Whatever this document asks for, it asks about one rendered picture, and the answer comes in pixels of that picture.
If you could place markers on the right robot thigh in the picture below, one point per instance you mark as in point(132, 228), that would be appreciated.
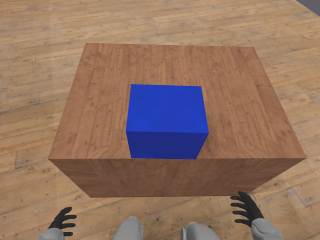
point(195, 231)

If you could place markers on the robot right hand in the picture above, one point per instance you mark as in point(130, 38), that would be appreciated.
point(252, 211)

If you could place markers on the robot right forearm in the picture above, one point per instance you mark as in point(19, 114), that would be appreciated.
point(263, 229)

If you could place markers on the left robot thigh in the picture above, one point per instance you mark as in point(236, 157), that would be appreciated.
point(130, 229)

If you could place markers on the robot left hand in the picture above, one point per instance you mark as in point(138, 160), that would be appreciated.
point(57, 223)

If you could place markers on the robot thigh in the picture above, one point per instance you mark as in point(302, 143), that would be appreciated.
point(195, 231)
point(130, 229)

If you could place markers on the carton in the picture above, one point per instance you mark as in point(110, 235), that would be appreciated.
point(166, 121)

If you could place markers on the pedestal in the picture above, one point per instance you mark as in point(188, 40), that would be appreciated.
point(250, 140)

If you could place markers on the robot left forearm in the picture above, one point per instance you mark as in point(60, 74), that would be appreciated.
point(52, 234)

